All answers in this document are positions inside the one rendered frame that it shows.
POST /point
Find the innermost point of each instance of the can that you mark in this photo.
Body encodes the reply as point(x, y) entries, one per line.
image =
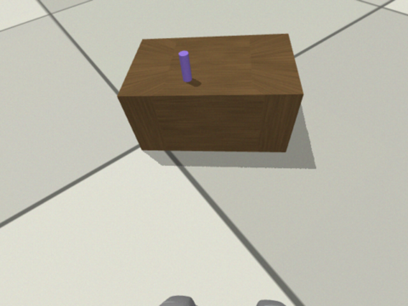
point(185, 65)

